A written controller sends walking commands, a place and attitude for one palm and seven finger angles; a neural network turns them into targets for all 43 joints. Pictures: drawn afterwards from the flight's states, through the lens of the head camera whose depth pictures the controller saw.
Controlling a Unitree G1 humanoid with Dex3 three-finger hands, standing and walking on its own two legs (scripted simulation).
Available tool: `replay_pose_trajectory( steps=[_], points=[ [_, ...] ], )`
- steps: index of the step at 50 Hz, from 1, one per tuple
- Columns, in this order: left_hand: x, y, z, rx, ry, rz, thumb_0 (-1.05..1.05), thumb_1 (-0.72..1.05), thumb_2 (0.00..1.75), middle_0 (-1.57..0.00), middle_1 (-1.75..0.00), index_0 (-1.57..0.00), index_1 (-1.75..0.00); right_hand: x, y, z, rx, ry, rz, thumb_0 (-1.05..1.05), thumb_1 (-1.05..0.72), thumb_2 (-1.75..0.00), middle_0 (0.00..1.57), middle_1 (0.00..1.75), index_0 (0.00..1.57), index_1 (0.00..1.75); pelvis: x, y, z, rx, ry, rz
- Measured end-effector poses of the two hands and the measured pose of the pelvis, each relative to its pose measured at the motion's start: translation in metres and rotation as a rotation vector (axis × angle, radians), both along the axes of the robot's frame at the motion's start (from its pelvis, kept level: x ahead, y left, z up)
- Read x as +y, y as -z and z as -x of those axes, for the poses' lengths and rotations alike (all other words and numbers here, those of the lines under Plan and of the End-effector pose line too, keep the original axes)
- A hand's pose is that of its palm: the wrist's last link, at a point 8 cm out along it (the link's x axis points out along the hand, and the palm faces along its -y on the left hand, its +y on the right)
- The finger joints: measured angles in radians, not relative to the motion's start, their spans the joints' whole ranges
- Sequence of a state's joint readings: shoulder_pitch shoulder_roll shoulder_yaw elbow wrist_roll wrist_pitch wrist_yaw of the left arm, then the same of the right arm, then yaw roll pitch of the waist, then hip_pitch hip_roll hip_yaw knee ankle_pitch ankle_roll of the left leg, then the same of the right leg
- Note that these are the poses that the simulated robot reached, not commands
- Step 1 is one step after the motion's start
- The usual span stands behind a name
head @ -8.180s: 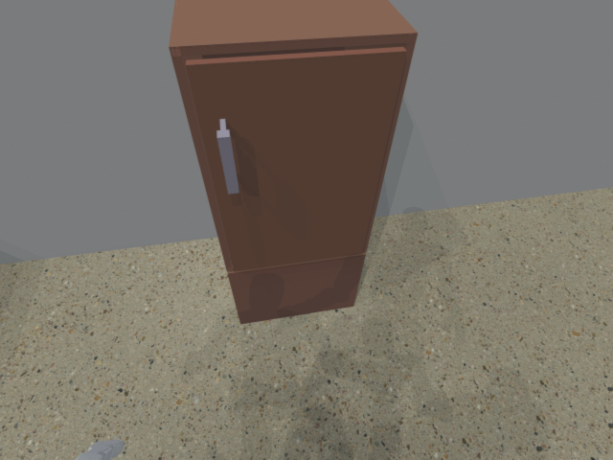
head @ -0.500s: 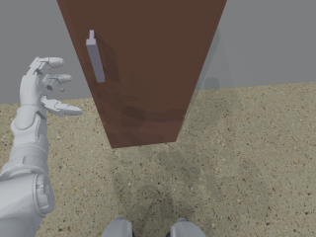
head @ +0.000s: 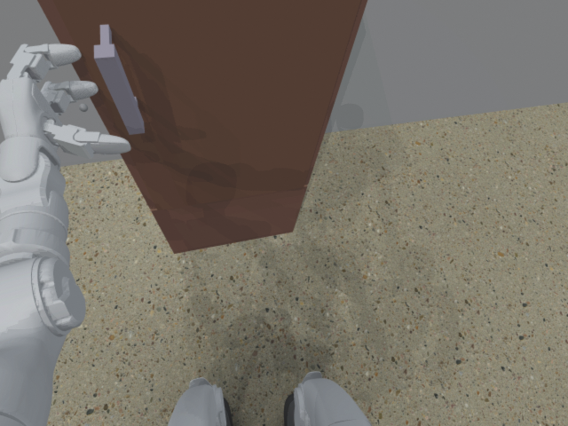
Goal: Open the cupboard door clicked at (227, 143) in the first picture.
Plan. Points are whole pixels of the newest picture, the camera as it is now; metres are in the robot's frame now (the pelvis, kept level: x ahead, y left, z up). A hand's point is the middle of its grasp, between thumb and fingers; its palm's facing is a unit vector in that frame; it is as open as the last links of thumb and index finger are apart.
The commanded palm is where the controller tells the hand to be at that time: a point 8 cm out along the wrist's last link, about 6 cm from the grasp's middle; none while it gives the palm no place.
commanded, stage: move the hooked fingers beside the handle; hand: left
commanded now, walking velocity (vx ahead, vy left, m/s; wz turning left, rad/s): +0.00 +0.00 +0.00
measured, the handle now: (121, 83) +0.57 +0.17 +0.08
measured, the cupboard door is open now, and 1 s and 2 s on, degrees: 0 0 0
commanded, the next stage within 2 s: slide the fingers in behind the handle in 0.76 s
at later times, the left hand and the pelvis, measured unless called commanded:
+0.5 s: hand (80, 113) +0.52 +0.22 +0.08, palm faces +0.13 -0.99 +0.00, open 14.0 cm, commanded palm +0.49 +0.26 +0.08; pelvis +0.01 +0.00 +0.00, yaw +0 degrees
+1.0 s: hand (81, 117) +0.52 +0.22 +0.08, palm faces +0.12 -0.99 +0.00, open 14.0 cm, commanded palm +0.49 +0.25 +0.08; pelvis +0.00 +0.00 +0.00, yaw +0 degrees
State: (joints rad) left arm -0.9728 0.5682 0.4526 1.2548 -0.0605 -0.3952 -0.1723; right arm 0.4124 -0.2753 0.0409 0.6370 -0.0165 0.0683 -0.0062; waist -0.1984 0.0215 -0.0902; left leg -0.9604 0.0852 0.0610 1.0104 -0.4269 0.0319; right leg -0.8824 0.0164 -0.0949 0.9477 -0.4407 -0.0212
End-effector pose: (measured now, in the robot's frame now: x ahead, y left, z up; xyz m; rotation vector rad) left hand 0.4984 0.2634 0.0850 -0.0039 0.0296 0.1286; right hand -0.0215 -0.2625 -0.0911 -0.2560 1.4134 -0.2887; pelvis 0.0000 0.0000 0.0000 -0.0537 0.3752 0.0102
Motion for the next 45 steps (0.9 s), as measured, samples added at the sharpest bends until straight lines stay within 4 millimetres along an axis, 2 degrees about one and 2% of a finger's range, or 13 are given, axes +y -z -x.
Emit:
replay_pose_trajectory(
  steps=[4, 10, 29, 45],
  points=[
    [0.003, 0.001, -0.005, -0.001, -0.005, -0.01, -0.02, -0.5, 0.3, -0.31, -1.21, -0.3, -1.2, 0.0, -0.001, 0.004, 0.016, 0.015, -0.002, 0.0, -0.9, -0.9, 0.21, 0.29, 0.2, 0.3, -0.001, 0.001, -0.002, 0.012, 0.008, 0.0],
    [0.004, 0.005, 0.001, 0.005, 0.004, -0.013, -0.02, -0.5, 0.3, -0.3, -1.21, -0.3, -1.2, 0.003, -0.002, 0.005, 0.042, 0.021, -0.023, 0.0, -0.9, -0.9, 0.21, 0.29, 0.2, 0.3, -0.001, -0.002, -0.006, 0.01, 0.01, -0.001],
    [0.008, 0.006, 0.009, 0.009, -0.002, -0.003, -0.02, -0.5, 0.3, -0.3, -1.2, -0.3, -1.2, -0.002, -0.001, -0.032, -0.046, -0.02, -0.012, 0.0, -0.9, -0.9, 0.21, 0.29, 0.2, 0.3, -0.002, -0.003, -0.009, -0.006, 0.0, 0.001],
    [0.008, 0.007, 0.012, 0.001, 0.004, 0.004, -0.02, -0.5, 0.3, -0.3, -1.2, -0.3, -1.2, 0.002, 0.001, -0.022, -0.03, -0.016, -0.01, 0.0, -0.9, -0.9, 0.21, 0.29, 0.2, 0.3, 0.001, -0.001, -0.004, -0.009, -0.005, 0.007]
  ],
)
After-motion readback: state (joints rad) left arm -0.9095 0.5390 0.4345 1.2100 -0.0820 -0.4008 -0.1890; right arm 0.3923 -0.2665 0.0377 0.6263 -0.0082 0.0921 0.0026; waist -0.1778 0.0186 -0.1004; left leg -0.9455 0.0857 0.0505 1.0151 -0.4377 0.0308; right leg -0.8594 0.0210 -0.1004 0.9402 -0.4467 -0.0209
